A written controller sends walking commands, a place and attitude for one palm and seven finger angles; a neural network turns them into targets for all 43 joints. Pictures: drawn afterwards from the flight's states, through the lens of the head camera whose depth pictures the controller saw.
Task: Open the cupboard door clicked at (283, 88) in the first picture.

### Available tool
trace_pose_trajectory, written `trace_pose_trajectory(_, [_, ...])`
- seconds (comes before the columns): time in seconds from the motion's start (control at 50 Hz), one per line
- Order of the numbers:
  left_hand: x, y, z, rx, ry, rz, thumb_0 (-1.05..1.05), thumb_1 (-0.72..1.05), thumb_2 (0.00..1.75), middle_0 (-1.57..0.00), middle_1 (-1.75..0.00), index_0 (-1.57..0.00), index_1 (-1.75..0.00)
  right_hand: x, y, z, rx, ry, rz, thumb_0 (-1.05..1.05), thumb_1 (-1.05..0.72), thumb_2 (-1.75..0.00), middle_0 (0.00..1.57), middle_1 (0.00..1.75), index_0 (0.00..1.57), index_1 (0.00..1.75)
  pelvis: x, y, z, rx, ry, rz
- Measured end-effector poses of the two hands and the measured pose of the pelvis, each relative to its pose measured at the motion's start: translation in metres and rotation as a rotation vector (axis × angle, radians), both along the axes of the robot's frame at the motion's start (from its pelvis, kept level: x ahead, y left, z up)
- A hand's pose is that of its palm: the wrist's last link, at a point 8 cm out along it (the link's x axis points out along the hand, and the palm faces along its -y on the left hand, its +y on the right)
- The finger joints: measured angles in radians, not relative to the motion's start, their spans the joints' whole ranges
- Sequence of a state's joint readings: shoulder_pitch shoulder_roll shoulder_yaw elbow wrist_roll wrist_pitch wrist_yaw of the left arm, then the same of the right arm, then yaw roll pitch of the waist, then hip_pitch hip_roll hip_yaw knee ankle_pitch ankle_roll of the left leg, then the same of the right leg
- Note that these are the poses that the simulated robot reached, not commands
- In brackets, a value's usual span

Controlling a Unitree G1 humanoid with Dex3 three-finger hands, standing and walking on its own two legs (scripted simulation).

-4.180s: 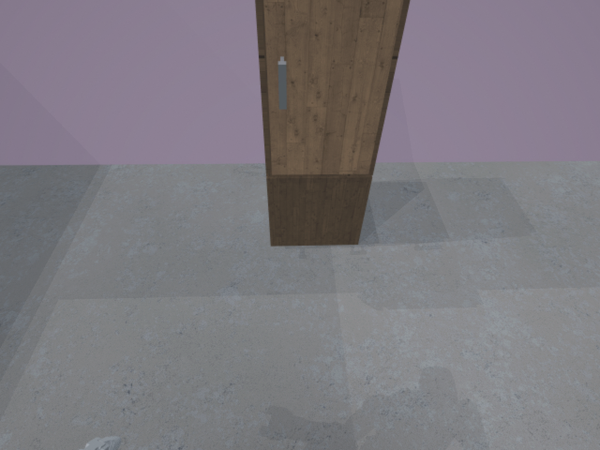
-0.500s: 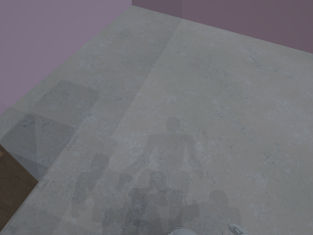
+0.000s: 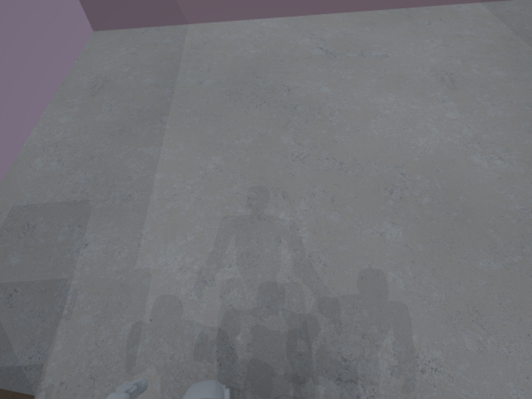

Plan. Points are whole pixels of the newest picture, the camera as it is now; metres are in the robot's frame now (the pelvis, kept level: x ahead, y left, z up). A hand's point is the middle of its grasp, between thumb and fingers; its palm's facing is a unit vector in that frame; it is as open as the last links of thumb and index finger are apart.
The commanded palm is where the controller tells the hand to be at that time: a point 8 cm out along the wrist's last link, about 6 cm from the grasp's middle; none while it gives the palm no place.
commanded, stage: walk to a spot facing it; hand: left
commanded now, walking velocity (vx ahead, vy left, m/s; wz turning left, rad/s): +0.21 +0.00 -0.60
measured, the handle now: out of the picture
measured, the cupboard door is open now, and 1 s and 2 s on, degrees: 0 0 0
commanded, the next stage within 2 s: turn to face it in 0.76 s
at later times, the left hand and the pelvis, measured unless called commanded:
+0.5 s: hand out of the picture +0.13 +0.24 -0.17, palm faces -0.21 -0.96 -0.16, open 7.4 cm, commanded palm none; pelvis +0.05 +0.05 +0.01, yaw -18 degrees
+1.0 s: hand (251, 291) +0.33 +0.05 -0.15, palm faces -0.54 -0.81 -0.24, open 7.4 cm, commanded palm none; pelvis +0.12 -0.02 +0.00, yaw -32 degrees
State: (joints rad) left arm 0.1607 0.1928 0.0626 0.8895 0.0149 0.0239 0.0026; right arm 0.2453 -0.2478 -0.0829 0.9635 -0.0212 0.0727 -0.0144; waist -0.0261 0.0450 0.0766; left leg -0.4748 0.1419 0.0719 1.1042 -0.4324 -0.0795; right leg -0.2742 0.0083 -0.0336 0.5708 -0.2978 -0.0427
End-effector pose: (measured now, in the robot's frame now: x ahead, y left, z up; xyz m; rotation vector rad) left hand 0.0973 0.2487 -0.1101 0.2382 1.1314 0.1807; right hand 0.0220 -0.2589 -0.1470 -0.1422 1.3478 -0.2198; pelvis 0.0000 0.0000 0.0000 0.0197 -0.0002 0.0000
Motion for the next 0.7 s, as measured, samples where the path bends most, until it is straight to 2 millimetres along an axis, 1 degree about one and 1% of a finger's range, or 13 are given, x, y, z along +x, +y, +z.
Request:
trace_pose_trajectory(0.1, [0.005, -0.011, 0.001, -0.024, 0.015, -0.055, 0.0, 0.9, 0.9, -0.2, -0.3, -0.2, -0.3, 0.013, -0.003, 0.013, -0.007, -0.084, -0.025, 0.0, -0.91, -0.9, 0.2, 0.3, 0.19, 0.3, 0.0, -0.002, 0.006, 0.002, 0.004, -0.055])
trace_pose_trajectory(0.18, [0.002, -0.011, -0.004, -0.054, 0.028, -0.071, 0.0, 0.9, 0.9, -0.2, -0.3, -0.2, -0.3, 0.029, 0.001, 0.022, -0.021, -0.138, -0.03, 0.0, -0.91, -0.9, 0.2, 0.3, 0.19, 0.3, 0.004, 0.004, 0.007, -0.009, 0.004, -0.094])
trace_pose_trajectory(0.24, [-0.004, -0.003, -0.011, -0.072, 0.054, -0.071, 0.0, 0.9, 0.9, -0.2, -0.3, -0.2, -0.3, 0.044, 0.007, 0.03, -0.038, -0.184, -0.03, 0.0, -0.91, -0.9, 0.2, 0.3, 0.2, 0.3, 0.01, 0.012, 0.007, -0.017, 0.003, -0.125])
trace_pose_trajectory(0.32, [-0.011, 0.016, -0.026, -0.092, 0.113, -0.072, 0.0, 0.9, 0.9, -0.2, -0.3, -0.2, -0.3, 0.066, 0.021, 0.042, -0.075, -0.257, -0.038, 0.0, -0.91, -0.9, 0.2, 0.3, 0.2, 0.3, 0.022, 0.028, 0.004, -0.024, 0.002, -0.175])
trace_pose_trajectory(0.36, [-0.009, 0.027, -0.037, -0.099, 0.148, -0.083, 0.0, 0.9, 0.9, -0.2, -0.3, -0.2, -0.3, 0.071, 0.028, 0.044, -0.102, -0.296, -0.052, 0.0, -0.91, -0.9, 0.2, 0.3, 0.2, 0.3, 0.029, 0.037, -0.002, -0.034, 0.002, -0.205])
trace_pose_trajectory(0.38, [-0.006, 0.032, -0.039, -0.1, 0.169, -0.095, 0.0, 0.9, 0.9, -0.2, -0.3, -0.2, -0.3, 0.07, 0.032, 0.046, -0.11, -0.304, -0.065, 0.0, -0.91, -0.9, 0.2, 0.3, 0.2, 0.3, 0.032, 0.041, -0.002, -0.035, -0.002, -0.225])
trace_pose_trajectory(0.44, [0.011, 0.04, -0.037, -0.102, 0.206, -0.15, 0.01, 0.9, 0.9, -0.2, -0.3, -0.2, -0.3, 0.055, 0.043, 0.052, -0.117, -0.285, -0.122, 0.0, -0.91, -0.9, 0.2, 0.3, 0.2, 0.3, 0.043, 0.046, 0.004, -0.05, -0.01, -0.277])
trace_pose_trajectory(0.5, [0.039, 0.043, -0.031, -0.099, 0.202, -0.195, 0.01, 0.9, 0.9, -0.19, -0.3, -0.2, -0.3, 0.033, 0.054, 0.052, -0.112, -0.217, -0.183, 0.0, -0.91, -0.9, 0.2, 0.3, 0.2, 0.3, 0.055, 0.048, 0.011, -0.061, -0.008, -0.311])
trace_pose_trajectory(0.56, [0.069, 0.038, -0.028, -0.089, 0.188, -0.238, 0.01, 0.91, 0.9, -0.19, -0.3, -0.2, -0.3, 0.009, 0.065, 0.048, -0.095, -0.136, -0.25, 0.0, -0.91, -0.9, 0.2, 0.3, 0.2, 0.3, 0.065, 0.047, 0.013, -0.065, -0.005, -0.349])
trace_pose_trajectory(0.6, [0.09, 0.03, -0.027, -0.083, 0.183, -0.271, 0.01, 0.91, 0.9, -0.19, -0.3, -0.2, -0.3, -0.007, 0.072, 0.044, -0.078, -0.083, -0.299, 0.0, -0.91, -0.9, 0.2, 0.3, 0.2, 0.3, 0.071, 0.045, 0.013, -0.063, -0.002, -0.374])
trace_pose_trajectory(0.64, [0.111, 0.018, -0.027, -0.08, 0.179, -0.311, 0.01, 0.91, 0.9, -0.19, -0.3, -0.2, -0.3, -0.023, 0.079, 0.039, -0.057, -0.033, -0.35, 0.0, -0.91, -0.9, 0.2, 0.3, 0.2, 0.3, 0.078, 0.041, 0.012, -0.061, 0.001, -0.4])
trace_pose_trajectory(0.7, [0.144, -0.009, -0.028, -0.075, 0.169, -0.384, 0.01, 0.91, 0.9, -0.19, -0.3, -0.2, -0.3, -0.045, 0.087, 0.03, -0.023, 0.036, -0.428, 0.0, -0.91, -0.9, 0.2, 0.3, 0.2, 0.3, 0.086, 0.033, 0.008, -0.052, 0.006, -0.442])
